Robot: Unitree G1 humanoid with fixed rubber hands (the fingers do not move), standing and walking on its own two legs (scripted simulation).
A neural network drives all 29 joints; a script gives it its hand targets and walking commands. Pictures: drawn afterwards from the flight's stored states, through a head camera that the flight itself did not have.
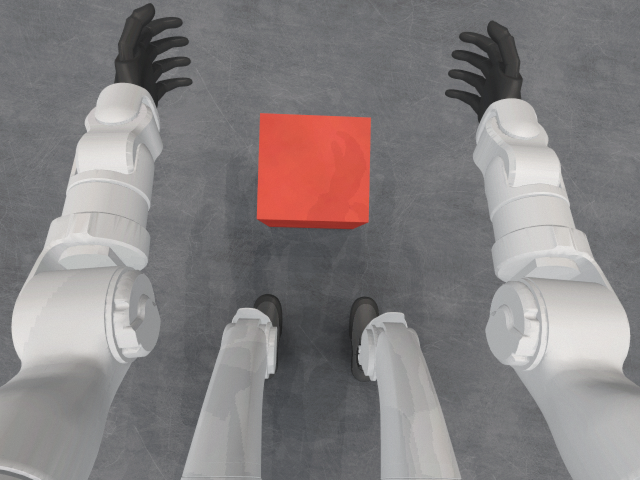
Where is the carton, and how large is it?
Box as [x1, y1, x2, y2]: [257, 113, 370, 228]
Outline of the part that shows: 260,113 257,219 269,226 353,228 367,222 370,118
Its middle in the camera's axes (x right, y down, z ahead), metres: -0.02 -0.12 +0.84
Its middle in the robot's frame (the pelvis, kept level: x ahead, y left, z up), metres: +0.50 +0.02 -0.51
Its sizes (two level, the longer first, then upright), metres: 0.210 0.200 0.250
